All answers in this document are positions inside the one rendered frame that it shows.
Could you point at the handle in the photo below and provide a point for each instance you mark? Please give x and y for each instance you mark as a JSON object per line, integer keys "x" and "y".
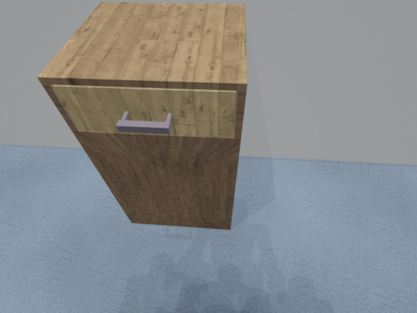
{"x": 151, "y": 127}

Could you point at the drawer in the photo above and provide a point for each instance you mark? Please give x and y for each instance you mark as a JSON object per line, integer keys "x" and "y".
{"x": 195, "y": 112}

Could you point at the cabinet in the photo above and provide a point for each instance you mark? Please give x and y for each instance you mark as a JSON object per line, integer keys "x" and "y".
{"x": 162, "y": 179}

